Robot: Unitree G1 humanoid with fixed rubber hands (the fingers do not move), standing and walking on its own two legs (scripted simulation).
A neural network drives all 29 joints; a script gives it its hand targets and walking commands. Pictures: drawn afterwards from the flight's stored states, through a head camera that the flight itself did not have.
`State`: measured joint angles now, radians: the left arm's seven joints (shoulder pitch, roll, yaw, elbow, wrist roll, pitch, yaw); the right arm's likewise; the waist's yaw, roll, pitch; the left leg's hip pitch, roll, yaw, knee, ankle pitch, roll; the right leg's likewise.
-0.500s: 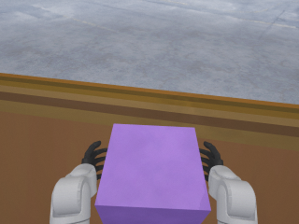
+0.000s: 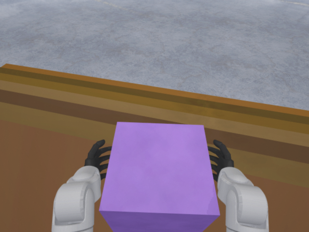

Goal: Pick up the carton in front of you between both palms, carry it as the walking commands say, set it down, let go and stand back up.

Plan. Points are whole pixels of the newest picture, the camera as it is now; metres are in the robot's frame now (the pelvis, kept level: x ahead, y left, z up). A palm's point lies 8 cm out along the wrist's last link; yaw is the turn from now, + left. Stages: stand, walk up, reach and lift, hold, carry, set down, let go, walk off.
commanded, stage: carry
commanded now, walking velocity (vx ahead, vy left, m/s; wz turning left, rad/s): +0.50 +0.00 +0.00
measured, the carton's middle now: (157, 184) +0.27 +0.01 +0.00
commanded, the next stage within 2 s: none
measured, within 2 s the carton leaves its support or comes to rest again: neither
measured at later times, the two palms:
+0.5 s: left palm (120, 72) +0.65 +0.16 +0.09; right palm (204, 76) +0.63 -0.13 +0.09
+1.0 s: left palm (144, 30) +1.04 +0.12 +0.08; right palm (203, 31) +1.05 -0.18 +0.07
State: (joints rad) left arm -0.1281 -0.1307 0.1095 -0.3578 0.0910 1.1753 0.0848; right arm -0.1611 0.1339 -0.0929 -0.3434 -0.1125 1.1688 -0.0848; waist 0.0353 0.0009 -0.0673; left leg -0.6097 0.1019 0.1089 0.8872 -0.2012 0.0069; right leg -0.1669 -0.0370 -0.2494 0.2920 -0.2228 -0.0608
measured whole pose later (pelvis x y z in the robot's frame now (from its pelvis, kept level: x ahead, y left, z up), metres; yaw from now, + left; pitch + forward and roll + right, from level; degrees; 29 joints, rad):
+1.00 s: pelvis +0.66 -0.03 -0.02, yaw -2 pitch +6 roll +2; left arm -0.69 -0.03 0.25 0.04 0.05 1.18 0.13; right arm -0.74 0.02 -0.25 0.06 -0.07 1.18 -0.12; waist 0.04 0.00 0.09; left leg -0.69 0.05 0.00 0.99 -0.32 0.04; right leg -0.34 0.02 -0.13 0.55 -0.32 -0.12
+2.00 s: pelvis +1.39 +0.04 -0.32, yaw -1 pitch +3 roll -1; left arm -0.61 0.02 0.11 0.17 -0.02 1.13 0.16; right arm -0.57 0.05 -0.27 0.09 -0.10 1.11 -0.10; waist 0.15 -0.03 -0.01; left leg -0.74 0.02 -0.08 1.16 -0.31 0.03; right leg -0.35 0.15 -0.07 0.82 -0.53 -0.15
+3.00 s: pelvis +2.04 +0.08 -0.59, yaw -3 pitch +5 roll +0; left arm -0.59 0.01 0.11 0.21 -0.02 1.07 0.15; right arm -0.55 0.02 -0.22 0.10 -0.06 1.09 -0.13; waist 0.12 0.01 -0.04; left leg -0.79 0.04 -0.04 1.02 -0.03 0.05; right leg -0.37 0.10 -0.05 0.92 -0.63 -0.12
